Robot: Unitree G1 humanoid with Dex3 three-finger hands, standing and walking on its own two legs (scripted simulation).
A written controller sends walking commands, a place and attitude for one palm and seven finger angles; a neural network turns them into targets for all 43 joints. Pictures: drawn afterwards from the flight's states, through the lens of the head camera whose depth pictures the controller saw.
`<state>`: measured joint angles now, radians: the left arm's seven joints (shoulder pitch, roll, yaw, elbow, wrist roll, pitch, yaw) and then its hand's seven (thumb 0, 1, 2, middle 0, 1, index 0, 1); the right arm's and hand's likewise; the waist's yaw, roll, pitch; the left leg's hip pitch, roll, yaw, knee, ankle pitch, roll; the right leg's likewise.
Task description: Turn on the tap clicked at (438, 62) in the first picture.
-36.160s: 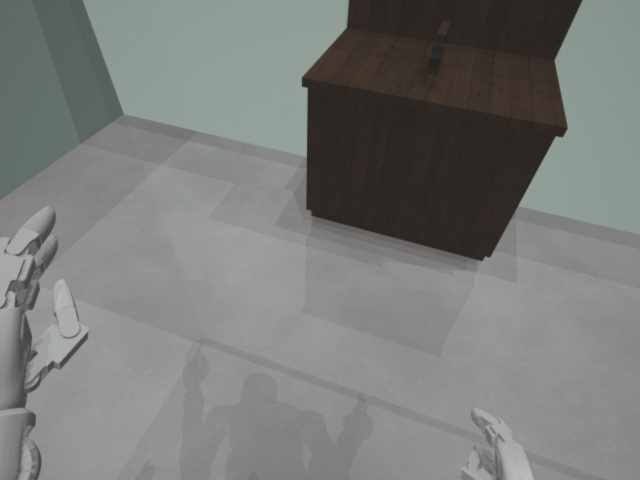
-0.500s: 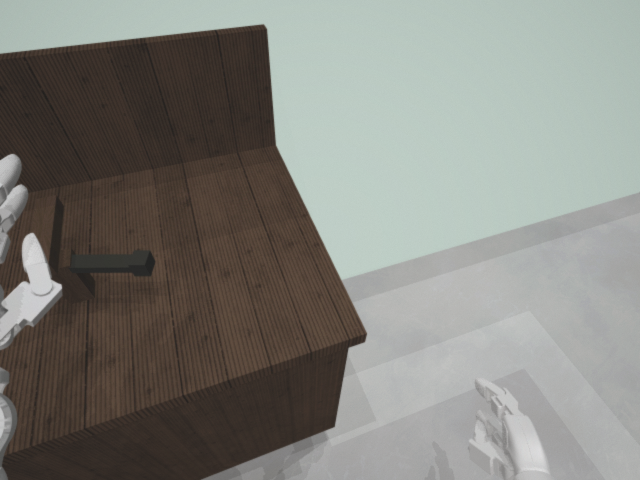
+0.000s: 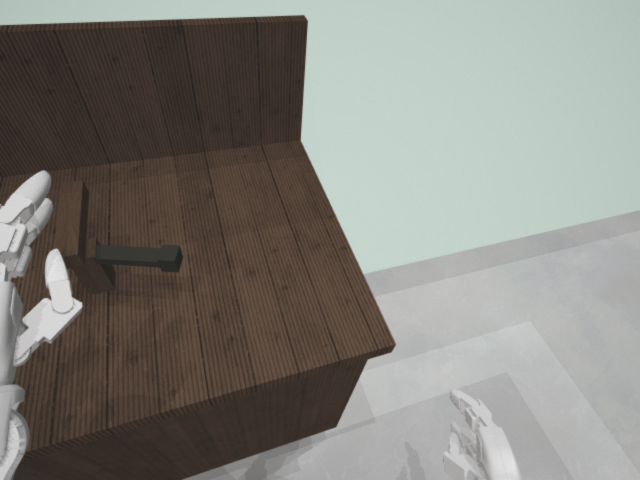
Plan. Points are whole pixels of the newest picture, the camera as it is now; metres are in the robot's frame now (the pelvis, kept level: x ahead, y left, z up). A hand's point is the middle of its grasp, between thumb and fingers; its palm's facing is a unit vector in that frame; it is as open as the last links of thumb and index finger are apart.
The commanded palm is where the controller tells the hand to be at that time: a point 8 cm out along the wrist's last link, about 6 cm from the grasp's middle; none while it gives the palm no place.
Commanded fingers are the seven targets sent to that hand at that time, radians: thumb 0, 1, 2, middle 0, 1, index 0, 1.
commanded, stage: come to a stop and stand still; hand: left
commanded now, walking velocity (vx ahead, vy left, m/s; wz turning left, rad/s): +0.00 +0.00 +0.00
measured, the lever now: (170, 258) +0.39 +0.25 +0.00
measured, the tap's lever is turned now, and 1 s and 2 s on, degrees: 71 71 71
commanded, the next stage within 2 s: look again from close up in 0.18 s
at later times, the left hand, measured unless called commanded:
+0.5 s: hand (112, 309) +0.22 +0.22 +0.16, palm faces +0.37 -0.85 -0.37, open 7.4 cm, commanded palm +0.17 +0.25 +0.17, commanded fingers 0.00 0.90 0.90 -0.20 -0.30 -0.20 -0.30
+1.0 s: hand (130, 307) +0.23 +0.21 +0.15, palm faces +0.29 -0.87 -0.40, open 7.4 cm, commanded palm +0.17 +0.25 +0.17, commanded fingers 0.00 0.90 0.90 -0.20 -0.30 -0.20 -0.30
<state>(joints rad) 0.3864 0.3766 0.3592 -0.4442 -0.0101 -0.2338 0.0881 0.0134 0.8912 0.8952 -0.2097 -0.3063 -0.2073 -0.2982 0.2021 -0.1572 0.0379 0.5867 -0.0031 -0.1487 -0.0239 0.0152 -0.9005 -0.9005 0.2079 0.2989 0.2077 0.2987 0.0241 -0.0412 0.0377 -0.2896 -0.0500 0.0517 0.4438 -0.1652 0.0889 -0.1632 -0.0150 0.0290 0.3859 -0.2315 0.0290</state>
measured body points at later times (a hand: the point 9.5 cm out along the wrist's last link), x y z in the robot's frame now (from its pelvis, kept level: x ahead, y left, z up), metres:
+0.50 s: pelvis +0.01 -0.03 +0.00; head +0.02 -0.01 +0.45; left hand +0.20 +0.26 +0.18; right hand +0.18 -0.25 -0.07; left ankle +0.05 +0.05 -0.74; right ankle -0.02 -0.16 -0.74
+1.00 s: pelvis +0.01 -0.03 +0.00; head +0.04 +0.00 +0.45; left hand +0.21 +0.25 +0.17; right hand +0.18 -0.26 -0.07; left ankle +0.05 +0.05 -0.74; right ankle -0.02 -0.16 -0.74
